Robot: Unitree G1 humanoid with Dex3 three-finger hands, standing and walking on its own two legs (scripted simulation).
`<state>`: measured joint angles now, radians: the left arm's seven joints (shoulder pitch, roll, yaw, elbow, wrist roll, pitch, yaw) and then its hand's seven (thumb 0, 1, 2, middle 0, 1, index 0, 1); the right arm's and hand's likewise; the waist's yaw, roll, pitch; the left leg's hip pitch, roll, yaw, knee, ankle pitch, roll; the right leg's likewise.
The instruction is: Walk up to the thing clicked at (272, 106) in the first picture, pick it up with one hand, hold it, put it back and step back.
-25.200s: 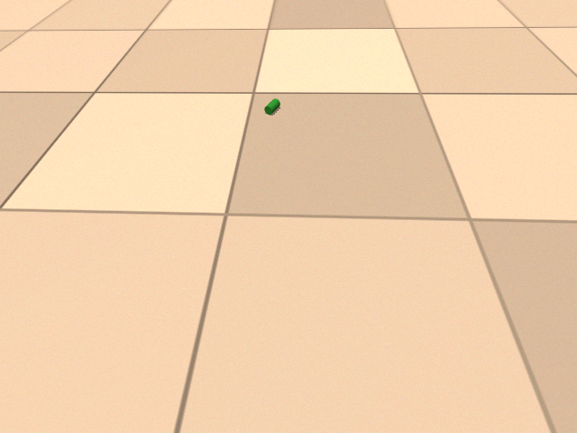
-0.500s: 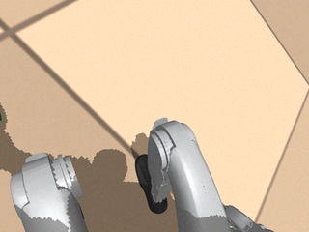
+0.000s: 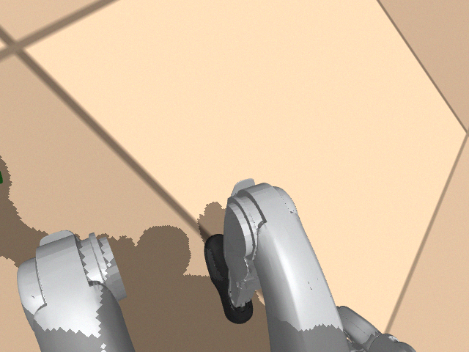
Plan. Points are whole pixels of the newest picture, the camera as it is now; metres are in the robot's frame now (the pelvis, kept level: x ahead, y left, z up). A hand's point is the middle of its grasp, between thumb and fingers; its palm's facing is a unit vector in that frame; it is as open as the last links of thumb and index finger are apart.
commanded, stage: close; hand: left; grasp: from above
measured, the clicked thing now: out of the picture +0.43 +0.33 -0.27
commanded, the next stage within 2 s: settle in 0.16 s
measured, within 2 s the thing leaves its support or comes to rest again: leaves its support in 0.58 s
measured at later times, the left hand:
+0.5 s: hand out of the picture +0.42 +0.32 -0.24, palm faces -0.43 -0.18 -0.88, open 8.6 cm
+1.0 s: hand out of the picture +0.40 +0.34 -0.15, palm faces -0.44 -0.13 -0.89, open 8.6 cm
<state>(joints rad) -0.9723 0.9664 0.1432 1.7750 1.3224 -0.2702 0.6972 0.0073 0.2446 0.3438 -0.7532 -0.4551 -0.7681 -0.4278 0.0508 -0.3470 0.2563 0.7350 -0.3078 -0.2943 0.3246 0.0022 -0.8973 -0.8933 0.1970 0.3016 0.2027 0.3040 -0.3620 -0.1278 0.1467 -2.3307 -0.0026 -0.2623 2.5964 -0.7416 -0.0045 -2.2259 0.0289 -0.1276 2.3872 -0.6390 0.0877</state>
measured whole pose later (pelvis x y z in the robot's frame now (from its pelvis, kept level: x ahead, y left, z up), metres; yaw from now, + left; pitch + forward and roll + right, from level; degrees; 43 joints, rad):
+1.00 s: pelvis +0.00 -0.01 +0.03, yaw +5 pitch +32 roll -10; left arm -0.87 0.76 0.11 1.43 1.25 -0.21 0.42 0.01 0.21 0.25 -0.89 -0.29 -0.91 -0.26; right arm 0.13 -0.32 0.08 0.73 -0.16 -0.17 0.29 0.00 -0.91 -0.90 0.20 0.30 0.20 0.30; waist -0.25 -0.01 -0.04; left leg -2.32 -0.01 -0.18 2.46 -0.71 -0.01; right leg -2.25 -0.01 -0.07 2.33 -0.65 0.06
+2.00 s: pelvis -0.01 -0.01 +0.16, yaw +9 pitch +33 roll -6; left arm -0.55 0.59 0.00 0.85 1.07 -0.12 0.12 0.00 0.18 0.27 -0.93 -0.23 -0.94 -0.23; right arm 0.16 -0.28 -0.03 0.66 -0.01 0.00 0.08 0.01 -0.91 -0.90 0.20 0.30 0.21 0.30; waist -0.12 0.04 -0.19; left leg -1.95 0.01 -0.09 2.03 -0.65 0.00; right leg -1.91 -0.03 -0.03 1.95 -0.61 0.05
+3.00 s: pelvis +0.06 -0.01 +0.43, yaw +11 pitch +10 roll -1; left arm -0.32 0.38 -0.17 0.84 1.00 0.01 0.14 0.00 0.17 0.34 -0.89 -0.27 -0.90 -0.28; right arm 0.26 -0.24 -0.04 0.75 0.03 -0.02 -0.04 0.01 -0.90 -0.89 0.20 0.30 0.21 0.30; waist -0.06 0.03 -0.09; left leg -0.68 0.04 0.01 0.90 -0.40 -0.01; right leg -0.69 -0.02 0.01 0.87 -0.36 0.03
